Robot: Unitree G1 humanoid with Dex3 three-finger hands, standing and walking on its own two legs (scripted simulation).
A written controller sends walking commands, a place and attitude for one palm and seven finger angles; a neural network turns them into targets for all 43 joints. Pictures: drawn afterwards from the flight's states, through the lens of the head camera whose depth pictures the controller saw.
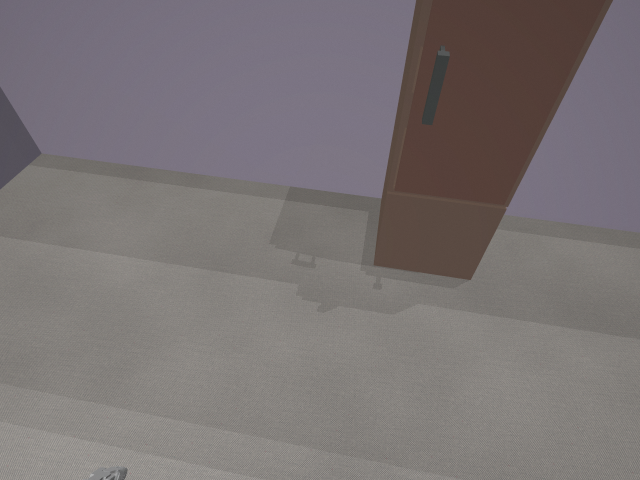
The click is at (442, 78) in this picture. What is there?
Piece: cupboard door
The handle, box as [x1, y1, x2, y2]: [422, 45, 449, 124]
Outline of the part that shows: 441,45 440,50 437,52 422,117 422,123 426,124 432,123 449,57 449,52 445,51 444,46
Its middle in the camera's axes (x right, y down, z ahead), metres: +0.28 -0.38 +0.96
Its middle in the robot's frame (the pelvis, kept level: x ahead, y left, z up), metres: +0.99 -0.23 +0.03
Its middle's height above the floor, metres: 0.80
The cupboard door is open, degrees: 0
